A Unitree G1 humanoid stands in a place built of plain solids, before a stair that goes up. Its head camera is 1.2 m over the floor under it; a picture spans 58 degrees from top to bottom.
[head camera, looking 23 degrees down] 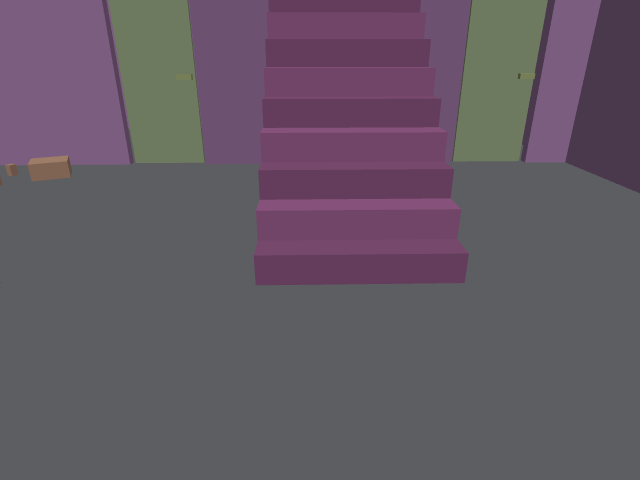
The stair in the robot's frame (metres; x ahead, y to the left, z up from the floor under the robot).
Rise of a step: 0.19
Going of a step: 0.21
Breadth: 1.20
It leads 1 degrees to the left of straight ahead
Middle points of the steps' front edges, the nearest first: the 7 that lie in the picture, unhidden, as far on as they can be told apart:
2.18 -0.23 0.19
2.39 -0.23 0.38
2.60 -0.22 0.56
2.81 -0.22 0.75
3.02 -0.21 0.94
3.22 -0.21 1.13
3.43 -0.20 1.32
